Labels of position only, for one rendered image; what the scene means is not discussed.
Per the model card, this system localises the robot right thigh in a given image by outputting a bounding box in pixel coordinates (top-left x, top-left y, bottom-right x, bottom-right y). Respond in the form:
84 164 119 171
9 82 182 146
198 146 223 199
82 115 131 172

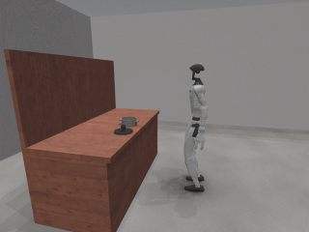
184 122 196 156

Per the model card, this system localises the table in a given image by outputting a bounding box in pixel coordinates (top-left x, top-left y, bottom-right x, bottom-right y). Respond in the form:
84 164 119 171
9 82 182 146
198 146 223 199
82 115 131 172
4 49 160 232

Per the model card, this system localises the lid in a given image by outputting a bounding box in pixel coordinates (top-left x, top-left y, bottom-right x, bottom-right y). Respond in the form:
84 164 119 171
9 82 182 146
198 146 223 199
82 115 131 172
114 128 133 135

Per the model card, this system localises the robot left upper arm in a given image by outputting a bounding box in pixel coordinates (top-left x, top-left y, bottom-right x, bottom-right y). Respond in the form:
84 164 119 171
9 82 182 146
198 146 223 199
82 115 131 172
193 85 208 111

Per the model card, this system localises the left robot forearm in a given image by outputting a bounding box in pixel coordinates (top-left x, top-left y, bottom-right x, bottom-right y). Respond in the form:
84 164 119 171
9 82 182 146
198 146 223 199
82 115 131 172
198 106 208 133

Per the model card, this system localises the pot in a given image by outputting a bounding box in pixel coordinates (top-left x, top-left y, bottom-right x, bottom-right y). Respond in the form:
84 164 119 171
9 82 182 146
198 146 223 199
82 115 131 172
119 116 140 128

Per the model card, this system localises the robot left hand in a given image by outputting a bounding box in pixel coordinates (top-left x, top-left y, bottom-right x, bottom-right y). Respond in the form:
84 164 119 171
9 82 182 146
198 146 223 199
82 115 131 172
194 132 206 151

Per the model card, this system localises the robot right foot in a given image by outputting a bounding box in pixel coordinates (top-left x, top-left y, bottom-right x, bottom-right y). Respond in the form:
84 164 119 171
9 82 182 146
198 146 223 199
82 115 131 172
185 175 205 182

